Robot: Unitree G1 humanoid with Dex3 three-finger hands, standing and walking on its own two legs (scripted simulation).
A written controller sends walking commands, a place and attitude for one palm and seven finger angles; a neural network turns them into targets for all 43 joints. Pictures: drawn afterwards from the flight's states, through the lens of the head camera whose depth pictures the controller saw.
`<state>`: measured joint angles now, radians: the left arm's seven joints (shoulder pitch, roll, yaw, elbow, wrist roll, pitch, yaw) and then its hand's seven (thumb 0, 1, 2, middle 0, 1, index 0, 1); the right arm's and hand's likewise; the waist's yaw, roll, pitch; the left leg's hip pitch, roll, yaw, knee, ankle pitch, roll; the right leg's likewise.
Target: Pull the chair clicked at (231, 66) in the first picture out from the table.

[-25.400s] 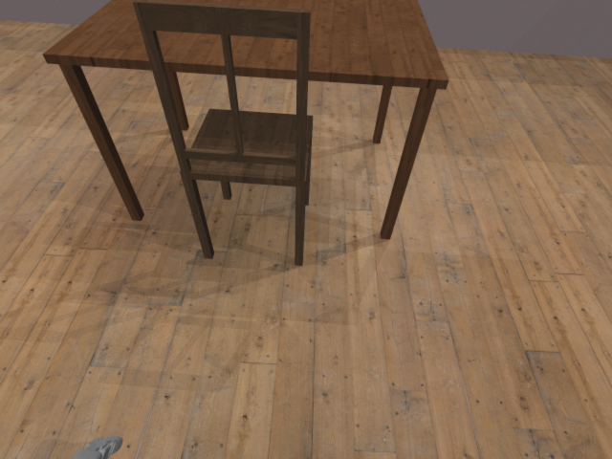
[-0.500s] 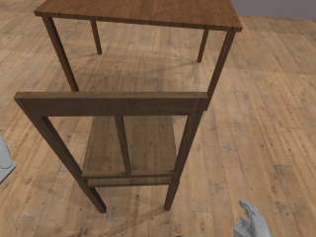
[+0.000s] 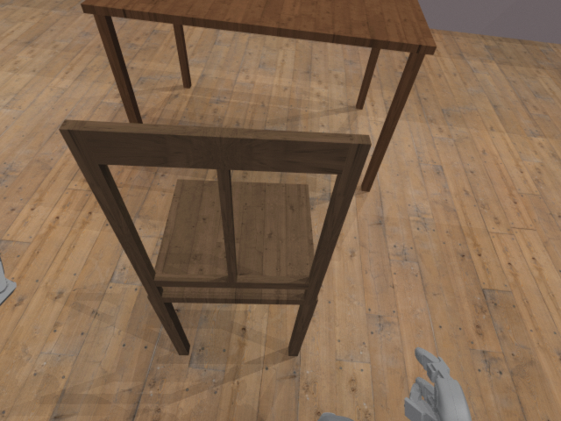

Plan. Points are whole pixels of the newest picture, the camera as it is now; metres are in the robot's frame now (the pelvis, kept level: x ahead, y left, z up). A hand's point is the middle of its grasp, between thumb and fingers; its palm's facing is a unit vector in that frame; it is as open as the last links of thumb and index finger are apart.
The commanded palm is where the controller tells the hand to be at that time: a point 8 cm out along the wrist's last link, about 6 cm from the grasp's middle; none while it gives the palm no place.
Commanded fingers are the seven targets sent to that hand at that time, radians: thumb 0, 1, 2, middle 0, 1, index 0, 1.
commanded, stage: step back with the hand held close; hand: left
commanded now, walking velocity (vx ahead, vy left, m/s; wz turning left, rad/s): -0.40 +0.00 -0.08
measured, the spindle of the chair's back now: (229, 234) +0.43 +0.11 -0.04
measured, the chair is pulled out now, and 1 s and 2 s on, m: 0.68 0.68 0.68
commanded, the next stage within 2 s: stop stepping back and stand still in 0.16 s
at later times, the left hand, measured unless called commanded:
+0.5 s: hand out of the picture +0.10 +0.23 +0.16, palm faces +0.33 -0.79 -0.52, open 7.4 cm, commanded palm +0.05 +0.26 +0.19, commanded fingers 0.00 0.90 0.90 -0.20 -0.30 -0.20 -0.30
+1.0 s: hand out of the picture +0.07 +0.22 +0.17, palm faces +0.41 -0.80 -0.45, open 7.4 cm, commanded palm +0.01 +0.26 +0.19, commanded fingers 0.00 0.90 0.90 -0.20 -0.30 -0.20 -0.30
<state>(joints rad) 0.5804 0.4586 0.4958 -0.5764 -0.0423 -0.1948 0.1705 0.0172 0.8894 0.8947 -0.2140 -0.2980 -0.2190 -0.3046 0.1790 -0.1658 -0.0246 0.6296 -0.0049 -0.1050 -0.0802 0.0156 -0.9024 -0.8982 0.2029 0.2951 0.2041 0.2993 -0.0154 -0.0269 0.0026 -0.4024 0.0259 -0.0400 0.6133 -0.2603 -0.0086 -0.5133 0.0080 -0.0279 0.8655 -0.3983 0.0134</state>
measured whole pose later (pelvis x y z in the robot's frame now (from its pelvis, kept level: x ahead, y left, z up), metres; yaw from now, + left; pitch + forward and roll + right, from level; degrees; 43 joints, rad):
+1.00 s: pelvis -0.13 -0.03 +0.01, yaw -1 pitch -1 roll -1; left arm 0.57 0.38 0.39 -0.44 -0.02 -0.19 0.16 0.02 0.89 0.90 -0.21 -0.30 -0.22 -0.30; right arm 0.28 -0.19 0.01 0.64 0.01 -0.12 -0.07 0.02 -0.90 -0.90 0.20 0.30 0.21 0.30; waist -0.02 0.00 -0.02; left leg -0.23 0.02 -0.02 0.50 -0.27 0.00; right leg -0.26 0.01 -0.03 0.41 -0.15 0.00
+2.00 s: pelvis -0.12 -0.05 +0.01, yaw -1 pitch -1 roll +0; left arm 0.32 0.12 -0.01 1.07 0.01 0.02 0.03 0.01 0.92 0.90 -0.20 -0.29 -0.20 -0.30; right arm 0.36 -0.12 0.01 1.06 -0.02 0.00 -0.02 0.01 -0.91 -0.90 0.20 0.29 0.20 0.30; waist 0.00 0.01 0.04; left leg -0.19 0.01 -0.02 0.45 -0.25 -0.02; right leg -0.25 -0.01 -0.04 0.46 -0.19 -0.02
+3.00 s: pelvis -0.10 -0.05 +0.01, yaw +0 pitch -1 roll +0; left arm 0.30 0.14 0.00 1.07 0.01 0.01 0.04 0.01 0.93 0.90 -0.20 -0.29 -0.20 -0.30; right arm 0.33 -0.11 0.01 1.08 -0.01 -0.01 -0.03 0.01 -0.91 -0.90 0.20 0.29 0.20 0.30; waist 0.00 0.00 0.05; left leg -0.16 0.02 -0.03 0.43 -0.26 -0.03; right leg -0.23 0.00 -0.05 0.45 -0.21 -0.03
